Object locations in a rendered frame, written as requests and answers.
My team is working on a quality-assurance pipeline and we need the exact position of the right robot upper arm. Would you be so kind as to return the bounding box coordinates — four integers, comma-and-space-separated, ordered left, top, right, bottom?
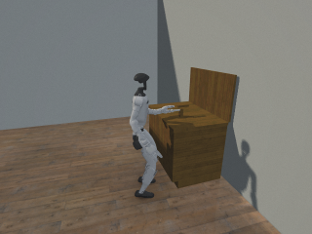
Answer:
129, 97, 144, 126

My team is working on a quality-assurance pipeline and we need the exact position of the robot torso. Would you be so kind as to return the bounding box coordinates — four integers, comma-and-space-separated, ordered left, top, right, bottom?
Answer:
132, 94, 149, 141

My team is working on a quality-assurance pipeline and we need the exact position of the counter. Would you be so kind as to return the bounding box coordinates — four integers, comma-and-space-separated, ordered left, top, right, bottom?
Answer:
148, 67, 237, 188

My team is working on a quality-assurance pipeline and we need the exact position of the robot right hand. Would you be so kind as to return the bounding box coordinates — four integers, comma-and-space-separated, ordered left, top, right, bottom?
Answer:
145, 143, 163, 162

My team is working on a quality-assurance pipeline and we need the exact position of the robot left hand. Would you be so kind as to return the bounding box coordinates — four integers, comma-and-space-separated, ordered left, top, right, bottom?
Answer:
162, 105, 175, 114

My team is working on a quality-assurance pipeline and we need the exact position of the robot left forearm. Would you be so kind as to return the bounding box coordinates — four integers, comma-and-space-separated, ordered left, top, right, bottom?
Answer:
147, 108, 163, 115

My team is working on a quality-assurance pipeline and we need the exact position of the robot left thigh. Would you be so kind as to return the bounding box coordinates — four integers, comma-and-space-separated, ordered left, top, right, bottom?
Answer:
144, 129, 158, 159

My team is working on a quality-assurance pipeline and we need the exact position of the robot right forearm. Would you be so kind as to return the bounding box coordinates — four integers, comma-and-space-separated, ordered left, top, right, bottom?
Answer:
131, 120, 150, 147

